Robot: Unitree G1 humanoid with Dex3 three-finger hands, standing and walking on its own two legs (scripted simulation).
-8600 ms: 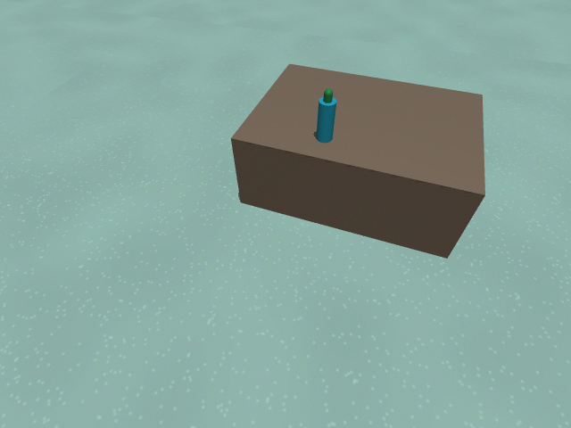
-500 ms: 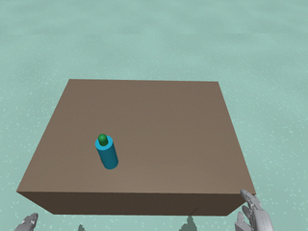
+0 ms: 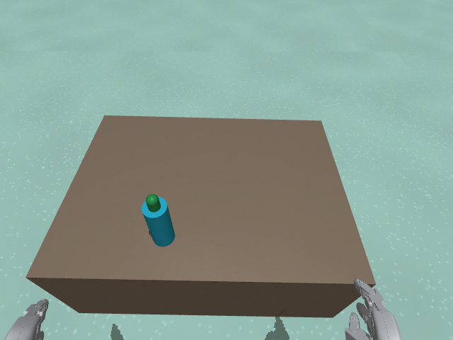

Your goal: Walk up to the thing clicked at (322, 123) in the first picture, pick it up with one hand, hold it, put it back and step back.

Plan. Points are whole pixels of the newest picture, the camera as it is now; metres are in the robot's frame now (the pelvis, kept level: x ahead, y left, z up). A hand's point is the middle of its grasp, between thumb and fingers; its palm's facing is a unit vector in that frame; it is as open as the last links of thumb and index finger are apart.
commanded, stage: go down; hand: left
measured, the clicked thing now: (158, 218) +0.48 +0.19 -0.21
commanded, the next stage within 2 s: none
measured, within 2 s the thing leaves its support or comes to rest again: neither
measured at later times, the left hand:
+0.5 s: hand (48, 251) +0.30 +0.34 -0.01, palm faces +0.14 -0.97 -0.19, open 17.6 cm
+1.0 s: hand (39, 220) +0.35 +0.36 +0.02, palm faces +0.17 -0.98 -0.13, open 17.3 cm
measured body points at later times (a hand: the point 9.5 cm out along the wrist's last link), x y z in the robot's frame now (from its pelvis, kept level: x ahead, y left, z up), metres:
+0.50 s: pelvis +0.00 +0.00 +0.01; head +0.06 +0.02 +0.45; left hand +0.29 +0.39 +0.00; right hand +0.09 -0.28 -0.08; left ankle +0.01 +0.12 -0.68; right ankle +0.00 -0.14 -0.68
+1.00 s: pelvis -0.01 +0.00 +0.00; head +0.08 +0.03 +0.44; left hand +0.34 +0.41 +0.03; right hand +0.06 -0.29 -0.09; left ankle +0.01 +0.12 -0.68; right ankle +0.00 -0.14 -0.68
